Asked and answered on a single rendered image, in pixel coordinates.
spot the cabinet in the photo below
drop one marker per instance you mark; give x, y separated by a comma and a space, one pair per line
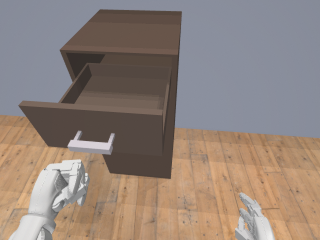
132, 37

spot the left robot hand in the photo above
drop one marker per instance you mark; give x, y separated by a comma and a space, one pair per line
68, 178

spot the right robot hand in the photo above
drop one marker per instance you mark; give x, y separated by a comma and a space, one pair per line
258, 225

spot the drawer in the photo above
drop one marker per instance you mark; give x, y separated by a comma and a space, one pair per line
130, 101

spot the robot left forearm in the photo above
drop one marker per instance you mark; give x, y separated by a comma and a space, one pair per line
34, 227

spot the handle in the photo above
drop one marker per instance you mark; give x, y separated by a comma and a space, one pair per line
77, 145

